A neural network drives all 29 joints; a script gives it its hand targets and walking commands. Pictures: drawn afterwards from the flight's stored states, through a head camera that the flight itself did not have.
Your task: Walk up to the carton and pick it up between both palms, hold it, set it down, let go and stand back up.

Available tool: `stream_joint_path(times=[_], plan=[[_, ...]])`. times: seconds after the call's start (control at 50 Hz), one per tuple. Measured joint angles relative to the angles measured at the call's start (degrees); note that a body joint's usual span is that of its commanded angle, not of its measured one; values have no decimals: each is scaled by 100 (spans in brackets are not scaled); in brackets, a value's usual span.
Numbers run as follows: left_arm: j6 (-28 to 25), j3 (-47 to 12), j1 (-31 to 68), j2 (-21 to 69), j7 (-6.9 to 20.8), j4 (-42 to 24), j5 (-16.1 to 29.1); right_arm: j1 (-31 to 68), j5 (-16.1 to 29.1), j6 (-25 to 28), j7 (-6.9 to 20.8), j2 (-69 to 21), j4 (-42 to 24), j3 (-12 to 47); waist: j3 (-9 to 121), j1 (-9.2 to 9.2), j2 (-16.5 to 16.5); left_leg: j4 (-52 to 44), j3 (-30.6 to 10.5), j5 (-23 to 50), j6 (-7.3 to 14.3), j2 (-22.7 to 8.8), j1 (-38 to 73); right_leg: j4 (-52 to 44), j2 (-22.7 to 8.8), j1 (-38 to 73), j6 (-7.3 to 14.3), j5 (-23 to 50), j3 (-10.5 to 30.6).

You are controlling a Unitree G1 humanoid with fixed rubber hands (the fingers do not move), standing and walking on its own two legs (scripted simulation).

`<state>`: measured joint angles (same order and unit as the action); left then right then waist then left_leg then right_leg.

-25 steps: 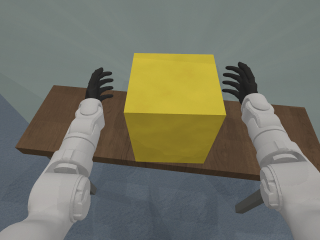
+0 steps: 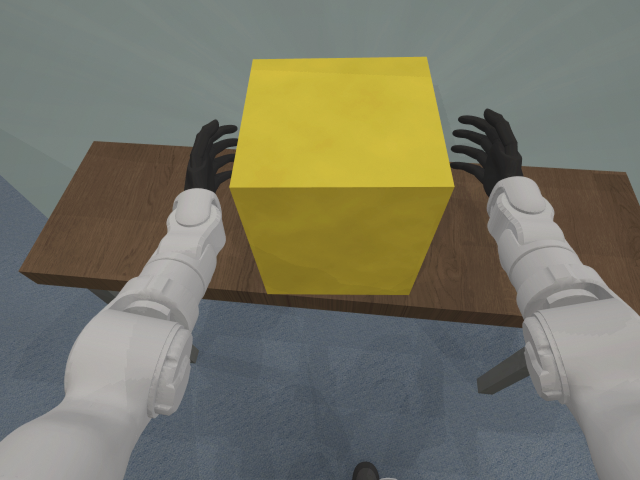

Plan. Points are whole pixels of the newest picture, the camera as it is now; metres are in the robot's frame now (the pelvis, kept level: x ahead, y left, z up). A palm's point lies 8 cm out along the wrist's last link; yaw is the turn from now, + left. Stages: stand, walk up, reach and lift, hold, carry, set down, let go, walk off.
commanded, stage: reach and lift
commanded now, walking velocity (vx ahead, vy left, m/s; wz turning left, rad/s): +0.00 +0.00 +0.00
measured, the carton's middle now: (338, 188) +0.48 +0.00 +0.05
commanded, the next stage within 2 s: none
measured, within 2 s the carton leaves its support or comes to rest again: neither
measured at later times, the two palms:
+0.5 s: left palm (221, 196) +0.44 +0.14 +0.08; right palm (466, 192) +0.45 -0.16 +0.08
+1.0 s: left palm (219, 200) +0.44 +0.15 +0.08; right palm (464, 201) +0.44 -0.15 +0.07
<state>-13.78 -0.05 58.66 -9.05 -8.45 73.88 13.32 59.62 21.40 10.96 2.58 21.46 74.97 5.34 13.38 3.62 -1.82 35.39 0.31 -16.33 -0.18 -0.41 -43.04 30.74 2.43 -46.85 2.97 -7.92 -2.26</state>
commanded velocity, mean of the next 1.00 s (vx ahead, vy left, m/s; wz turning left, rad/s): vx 0.00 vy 0.00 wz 0.00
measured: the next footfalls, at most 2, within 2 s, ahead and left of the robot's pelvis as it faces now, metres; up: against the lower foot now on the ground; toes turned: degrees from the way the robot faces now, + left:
none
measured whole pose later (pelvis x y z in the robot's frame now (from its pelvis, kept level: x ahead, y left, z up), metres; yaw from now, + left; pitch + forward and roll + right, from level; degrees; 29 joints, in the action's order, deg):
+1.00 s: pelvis +0.03 +0.01 +0.03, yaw +1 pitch +9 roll +0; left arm -7.9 29.6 42.2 8.8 -5.0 48.9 -21.2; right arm 43.4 -24.3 16.4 2.1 -0.8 56.2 -36.3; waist 0.3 0.6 -1.7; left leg 21.0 1.3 -14.0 0.6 0.0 -15.9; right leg 19.3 1.7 -20.5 2.0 -7.8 -2.7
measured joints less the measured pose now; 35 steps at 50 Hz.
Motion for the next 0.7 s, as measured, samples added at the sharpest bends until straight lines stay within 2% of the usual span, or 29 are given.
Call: stream_joint_path(times=[0.08,0.2,0.28,0.36,0.42,0.46,0.52,0.6,0.7], plan=[[-26,146,125,83,24,100,-52,76,-279,-91,-90,-196,-129,-180,-2,-31,11,41,-5,38,-19,27,-126,122,-30,-157,21,-13,-8],[-69,536,278,231,1,146,-364,80,-1026,-186,-325,-738,-368,-813,-52,-111,29,-38,-58,144,-59,65,-156,140,-75,-206,64,12,-59],[-1,951,274,289,-3,95,-777,-4,-1662,-232,-648,-1076,-561,-1546,-198,-163,36,-246,-108,263,-80,85,42,-24,-98,-3,86,79,-107],[62,1499,146,421,39,-108,-1321,-158,-2479,-270,-767,-1386,-846,-2368,-420,-223,42,-592,-151,416,-96,97,425,-327,-111,384,99,185,-148],[28,2092,-19,613,109,-290,-1873,-355,-3361,-199,-731,-1707,-1156,-3198,-576,-255,28,-874,-179,515,-102,95,778,-588,-110,742,100,255,-178],[-59,2483,-183,749,237,-433,-2296,-524,-3976,-69,-587,-1915,-1395,-3728,-689,-275,1,-1047,-196,557,-99,93,1052,-744,-110,1020,95,279,-198],[-96,2908,-437,945,364,-698,-2789,-780,-4601,165,-394,-2150,-1636,-4231,-884,-292,-35,-1240,-200,566,-89,93,1496,-880,-115,1446,80,249,-215],[53,3164,-772,1152,471,-1116,-3157,-1071,-4930,327,-310,-2342,-1805,-4514,-1133,-297,-55,-1384,-169,506,-70,76,2030,-963,-104,1950,58,155,-205],[231,3169,-1138,1381,517,-1642,-3315,-1346,-4936,415,-251,-2416,-1922,-4475,-1254,-303,-35,-1457,-122,404,-47,45,2428,-1037,-77,2341,34,60,-184]])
